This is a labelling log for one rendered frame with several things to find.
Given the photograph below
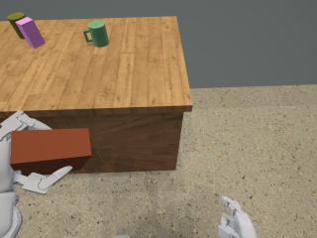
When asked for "sponge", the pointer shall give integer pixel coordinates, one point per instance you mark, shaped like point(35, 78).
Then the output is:
point(46, 151)

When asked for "right robot hand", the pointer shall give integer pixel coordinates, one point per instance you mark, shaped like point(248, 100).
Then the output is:
point(240, 226)

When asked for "table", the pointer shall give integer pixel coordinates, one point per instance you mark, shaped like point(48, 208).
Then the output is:
point(130, 94)

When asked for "left robot hand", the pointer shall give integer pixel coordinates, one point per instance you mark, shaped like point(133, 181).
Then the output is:
point(35, 183)

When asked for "robot left forearm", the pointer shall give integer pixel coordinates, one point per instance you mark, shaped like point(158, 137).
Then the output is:
point(11, 217)

